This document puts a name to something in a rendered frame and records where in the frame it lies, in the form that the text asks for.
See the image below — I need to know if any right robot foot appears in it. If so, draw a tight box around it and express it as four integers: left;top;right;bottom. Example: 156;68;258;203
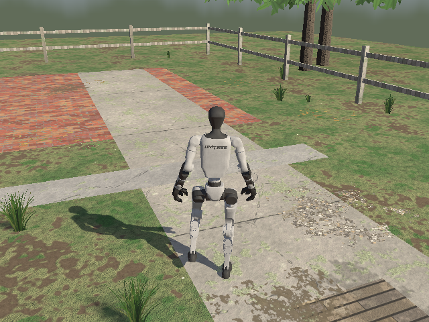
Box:
222;262;232;279

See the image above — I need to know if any left robot upper arm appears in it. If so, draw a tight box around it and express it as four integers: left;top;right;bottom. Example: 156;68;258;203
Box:
183;135;202;172

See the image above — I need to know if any right robot upper arm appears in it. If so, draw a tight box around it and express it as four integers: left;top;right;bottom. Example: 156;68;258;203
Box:
230;136;248;173

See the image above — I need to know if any robot right shin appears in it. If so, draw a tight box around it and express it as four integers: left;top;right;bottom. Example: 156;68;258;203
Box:
223;226;234;270

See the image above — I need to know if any right robot forearm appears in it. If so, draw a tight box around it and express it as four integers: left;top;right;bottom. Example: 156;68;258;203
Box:
242;163;255;189

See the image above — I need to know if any robot left hand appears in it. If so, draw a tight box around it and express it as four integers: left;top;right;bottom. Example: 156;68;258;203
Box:
172;187;188;202

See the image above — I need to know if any robot right hand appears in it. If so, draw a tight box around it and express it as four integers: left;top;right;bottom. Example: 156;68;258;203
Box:
241;187;257;201

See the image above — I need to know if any left robot forearm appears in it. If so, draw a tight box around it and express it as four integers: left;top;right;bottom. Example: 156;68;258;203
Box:
174;162;189;190

